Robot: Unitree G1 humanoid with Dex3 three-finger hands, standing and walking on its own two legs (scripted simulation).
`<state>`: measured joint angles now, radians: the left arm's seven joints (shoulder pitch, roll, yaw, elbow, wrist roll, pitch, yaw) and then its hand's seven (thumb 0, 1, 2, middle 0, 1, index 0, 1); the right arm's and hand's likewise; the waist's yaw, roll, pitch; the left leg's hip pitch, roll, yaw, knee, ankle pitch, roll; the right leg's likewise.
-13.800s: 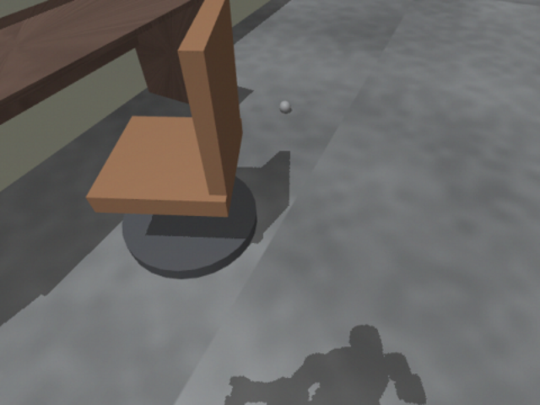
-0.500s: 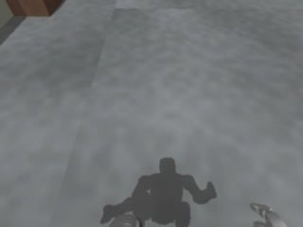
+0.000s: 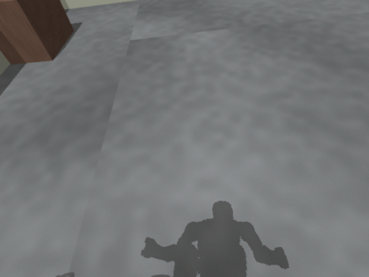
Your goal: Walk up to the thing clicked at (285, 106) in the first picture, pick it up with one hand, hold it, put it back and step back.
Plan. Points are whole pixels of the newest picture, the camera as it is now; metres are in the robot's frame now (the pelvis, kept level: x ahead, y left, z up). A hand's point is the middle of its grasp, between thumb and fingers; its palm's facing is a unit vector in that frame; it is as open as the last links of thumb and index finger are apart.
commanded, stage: walk up
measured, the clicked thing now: out of the picture -0.16 +1.06 -0.73
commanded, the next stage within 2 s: none
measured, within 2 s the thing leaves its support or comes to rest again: neither
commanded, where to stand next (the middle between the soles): +0.88 +0.05 m, yaw -2 degrees
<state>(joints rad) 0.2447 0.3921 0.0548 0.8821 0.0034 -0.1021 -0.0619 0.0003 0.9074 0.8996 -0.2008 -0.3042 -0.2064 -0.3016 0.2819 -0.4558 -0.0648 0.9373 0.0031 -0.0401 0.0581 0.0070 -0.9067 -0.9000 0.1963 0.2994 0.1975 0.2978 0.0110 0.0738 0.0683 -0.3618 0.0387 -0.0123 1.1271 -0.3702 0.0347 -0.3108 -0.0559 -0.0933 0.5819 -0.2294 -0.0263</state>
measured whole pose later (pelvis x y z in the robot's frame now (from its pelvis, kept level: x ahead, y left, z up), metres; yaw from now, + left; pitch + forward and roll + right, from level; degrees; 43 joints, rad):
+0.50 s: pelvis +0.25 +0.03 +0.00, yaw -1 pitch -3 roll +1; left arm 0.31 0.43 0.04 0.90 -0.01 -0.07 -0.05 0.01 0.91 0.90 -0.20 -0.30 -0.21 -0.30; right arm 0.22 -0.38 -0.05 0.83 0.00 -0.08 0.06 0.00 -0.90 -0.90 0.20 0.30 0.20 0.30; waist 0.01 -0.06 0.09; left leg -0.25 0.03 0.12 0.52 -0.23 0.03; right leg -0.44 -0.06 0.01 1.05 -0.37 -0.03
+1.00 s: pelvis +0.45 +0.00 +0.01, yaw +0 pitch -2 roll +0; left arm 0.33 0.41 0.04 0.86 0.01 -0.10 -0.05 0.00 0.90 0.90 -0.20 -0.30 -0.21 -0.30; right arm 0.26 -0.43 -0.07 0.88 -0.02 -0.03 0.09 0.00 -0.91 -0.90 0.20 0.30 0.20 0.30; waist 0.03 0.05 0.07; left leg -0.48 0.09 0.02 0.77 -0.29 0.01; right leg -0.19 -0.06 -0.09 0.51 -0.27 -0.01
